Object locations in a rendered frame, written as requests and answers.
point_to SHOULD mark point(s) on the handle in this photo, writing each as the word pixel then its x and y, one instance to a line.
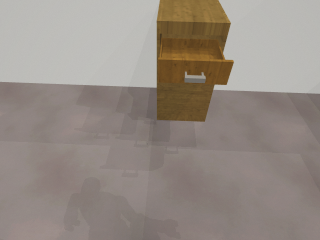
pixel 194 78

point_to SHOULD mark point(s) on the drawer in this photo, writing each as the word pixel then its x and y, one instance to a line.
pixel 194 56

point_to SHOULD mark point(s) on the cabinet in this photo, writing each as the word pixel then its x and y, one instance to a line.
pixel 188 19

